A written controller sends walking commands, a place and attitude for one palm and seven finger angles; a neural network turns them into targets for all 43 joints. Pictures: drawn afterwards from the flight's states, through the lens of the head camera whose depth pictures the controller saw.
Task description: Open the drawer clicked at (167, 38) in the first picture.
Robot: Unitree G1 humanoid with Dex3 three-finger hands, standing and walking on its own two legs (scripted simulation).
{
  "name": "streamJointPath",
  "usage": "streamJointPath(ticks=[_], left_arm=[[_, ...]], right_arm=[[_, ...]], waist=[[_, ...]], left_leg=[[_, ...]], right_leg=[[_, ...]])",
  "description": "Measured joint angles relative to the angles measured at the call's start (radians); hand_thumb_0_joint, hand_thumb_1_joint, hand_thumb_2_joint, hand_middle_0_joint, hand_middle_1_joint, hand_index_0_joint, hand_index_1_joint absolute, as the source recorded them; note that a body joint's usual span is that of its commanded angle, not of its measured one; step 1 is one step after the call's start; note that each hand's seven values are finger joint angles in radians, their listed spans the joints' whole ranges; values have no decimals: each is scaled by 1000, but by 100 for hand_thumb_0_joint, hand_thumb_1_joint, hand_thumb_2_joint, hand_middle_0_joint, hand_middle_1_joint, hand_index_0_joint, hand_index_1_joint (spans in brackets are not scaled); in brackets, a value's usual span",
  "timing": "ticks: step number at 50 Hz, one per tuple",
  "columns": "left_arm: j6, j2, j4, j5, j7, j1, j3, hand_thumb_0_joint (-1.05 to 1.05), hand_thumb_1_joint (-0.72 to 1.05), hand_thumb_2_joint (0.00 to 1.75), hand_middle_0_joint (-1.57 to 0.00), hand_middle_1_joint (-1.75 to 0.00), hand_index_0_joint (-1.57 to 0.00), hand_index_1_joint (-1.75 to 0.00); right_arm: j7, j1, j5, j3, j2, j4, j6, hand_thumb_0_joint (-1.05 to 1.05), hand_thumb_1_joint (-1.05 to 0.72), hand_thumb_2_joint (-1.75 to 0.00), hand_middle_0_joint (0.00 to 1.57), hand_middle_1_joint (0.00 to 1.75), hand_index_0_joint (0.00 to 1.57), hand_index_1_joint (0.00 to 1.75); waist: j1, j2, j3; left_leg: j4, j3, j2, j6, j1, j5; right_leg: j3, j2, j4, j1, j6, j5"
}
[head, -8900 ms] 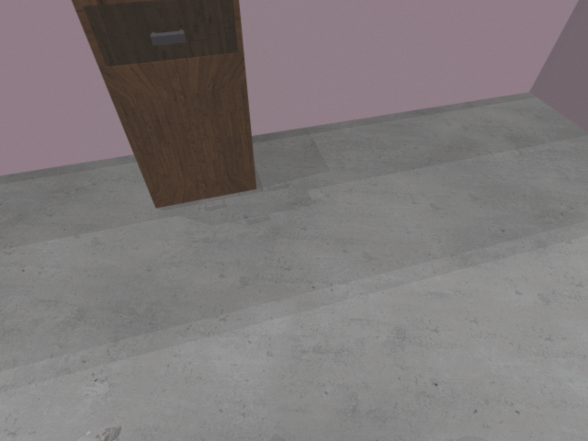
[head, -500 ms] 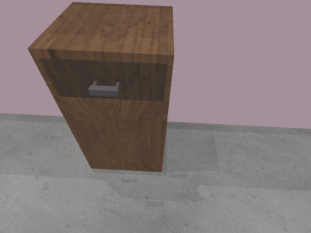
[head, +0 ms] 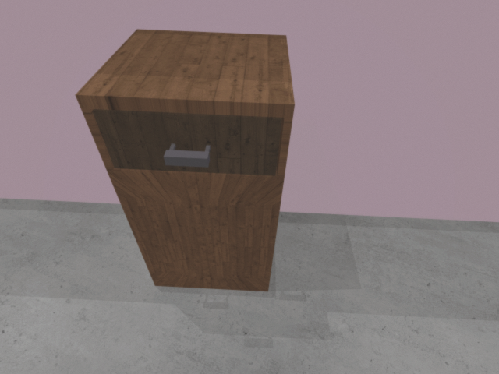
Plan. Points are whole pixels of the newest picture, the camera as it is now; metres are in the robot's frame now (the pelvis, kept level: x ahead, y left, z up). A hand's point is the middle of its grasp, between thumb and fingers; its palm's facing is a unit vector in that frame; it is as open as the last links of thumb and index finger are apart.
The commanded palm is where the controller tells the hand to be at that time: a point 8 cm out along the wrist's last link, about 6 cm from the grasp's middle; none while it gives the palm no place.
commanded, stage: shuffle to correct the standing spot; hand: left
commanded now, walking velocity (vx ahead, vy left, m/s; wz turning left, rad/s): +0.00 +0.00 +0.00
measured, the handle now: (188, 153) +0.61 +0.19 +0.01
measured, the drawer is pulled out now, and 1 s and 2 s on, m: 0.00 0.00 0.00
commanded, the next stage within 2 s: come to a stop and stand still in 0.54 s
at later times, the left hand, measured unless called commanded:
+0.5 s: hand out of the picture -0.05 +0.14 -0.18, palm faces +0.16 -0.98 -0.15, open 7.4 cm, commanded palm none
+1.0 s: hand (168, 371) +0.18 +0.17 -0.17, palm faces +0.05 -0.96 -0.26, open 7.3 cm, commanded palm none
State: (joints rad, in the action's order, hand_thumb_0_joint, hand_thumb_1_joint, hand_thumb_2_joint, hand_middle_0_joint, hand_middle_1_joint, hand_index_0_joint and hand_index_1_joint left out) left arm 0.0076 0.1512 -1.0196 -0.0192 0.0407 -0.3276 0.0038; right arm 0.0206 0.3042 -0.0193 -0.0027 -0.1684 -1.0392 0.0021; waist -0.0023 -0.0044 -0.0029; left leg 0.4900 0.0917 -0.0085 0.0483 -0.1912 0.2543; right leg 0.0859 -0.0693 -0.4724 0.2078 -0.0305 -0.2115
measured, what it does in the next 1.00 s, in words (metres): walks ahead: right foot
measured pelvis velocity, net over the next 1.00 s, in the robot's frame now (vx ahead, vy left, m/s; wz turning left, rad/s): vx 0.11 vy -0.03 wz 0.03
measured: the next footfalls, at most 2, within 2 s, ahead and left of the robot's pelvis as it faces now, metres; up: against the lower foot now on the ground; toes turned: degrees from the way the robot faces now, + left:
right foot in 0.96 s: +0.23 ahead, -0.14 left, +0.00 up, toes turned -5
left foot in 1.28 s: +0.10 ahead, +0.09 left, +0.00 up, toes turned +7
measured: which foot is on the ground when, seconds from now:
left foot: down 0.00-0.96, up 0.98-1.00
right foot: down 0.00-0.56, up 0.58-0.94, down 0.96-1.00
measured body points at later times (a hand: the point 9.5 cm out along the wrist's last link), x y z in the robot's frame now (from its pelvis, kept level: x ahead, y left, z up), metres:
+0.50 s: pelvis +0.03 +0.00 -0.01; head +0.02 +0.00 +0.44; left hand -0.06 +0.19 -0.17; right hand +0.01 -0.23 -0.16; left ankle +0.02 +0.08 -0.72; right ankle +0.03 -0.14 -0.74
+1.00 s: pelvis +0.11 -0.03 -0.01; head +0.13 -0.04 +0.43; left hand +0.17 +0.22 -0.15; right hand +0.05 -0.22 -0.18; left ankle +0.05 +0.08 -0.73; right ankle +0.19 -0.14 -0.74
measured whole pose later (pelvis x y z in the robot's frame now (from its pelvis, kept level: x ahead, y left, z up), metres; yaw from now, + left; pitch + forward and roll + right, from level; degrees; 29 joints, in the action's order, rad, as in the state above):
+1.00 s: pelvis +0.11 -0.03 -0.01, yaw +2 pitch -2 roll +0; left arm -0.01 0.16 -0.98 -0.03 0.04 -0.21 0.05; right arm 0.04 0.39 -0.01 -0.04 -0.09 -1.13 0.00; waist 0.04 -0.03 0.08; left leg 0.72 0.09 0.03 0.01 -0.20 0.47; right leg 0.10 -0.05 -0.60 0.36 0.02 -0.17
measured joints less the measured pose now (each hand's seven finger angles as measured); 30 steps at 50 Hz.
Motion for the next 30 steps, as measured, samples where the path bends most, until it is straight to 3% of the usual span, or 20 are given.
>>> streamJointPath(ticks=[6, 12, 17, 20, 25, 28, 30], left_arm=[[-1, -13, -33, -5, -3, -34, -2, 0, 91, 90, -20, -30, -20, -30], [6, -30, -61, -18, -16, -89, 8, 0, 91, 90, -20, -30, -20, -30], [-3, -43, -73, -15, -23, -120, 19, 0, 91, 90, -20, -30, -20, -30], [-15, -50, -77, -13, -22, -136, 24, 0, 91, 90, -20, -30, -20, -30], [-34, -59, -83, -9, -9, -160, 34, 0, 91, 90, -20, -30, -20, -30], [-28, -61, -93, -9, -11, -169, 33, 0, 91, 90, -20, -30, -20, -30], [-12, -64, -107, -8, -18, -163, 31, 0, 91, 90, -20, -30, -20, -30]], right_arm=[[-6, 15, 0, 2, 13, -28, -6, 0, -91, -90, 20, 30, 20, 30], [-5, 55, -6, -11, 16, -55, -21, 0, -91, -90, 20, 30, 20, 30], [0, 76, -5, -19, 13, -67, -15, 0, -91, -90, 20, 30, 20, 30], [1, 86, -3, -21, 13, -71, -10, 0, -91, -90, 20, 30, 20, 30], [-10, 76, -2, -25, 18, -73, -8, 1, -91, -90, 20, 30, 20, 30], [-11, 57, 0, -24, 22, -54, 18, 1, -91, -90, 20, 30, 19, 30], [-2, 47, -5, -26, 30, -45, 43, 0, -91, -90, 20, 30, 19, 30]], waist=[[-1, 3, 7], [1, -12, -14], [1, -23, -7], [-3, -27, -6], [-17, -22, -16], [-12, -1, -12], [-7, 20, -13]], left_leg=[[-22, 0, -7, 5, 0, -21], [-4, -8, 0, 10, -8, 14], [21, -16, 5, 5, -14, 23], [75, -24, 11, 1, -31, 75], [248, -14, 38, 10, -117, 186], [141, 11, 44, 7, -96, 100], [145, 38, 32, 14, -85, 66]], right_leg=[[0, -5, 18, 1, -1, 15], [-9, 12, -20, 12, 20, -93], [-17, 24, -37, 14, 30, -81], [-14, 30, -45, 13, 28, -43], [16, 41, -41, -14, 30, -82], [15, 32, -82, -16, 24, -119], [-15, 21, -201, 32, 42, -193]])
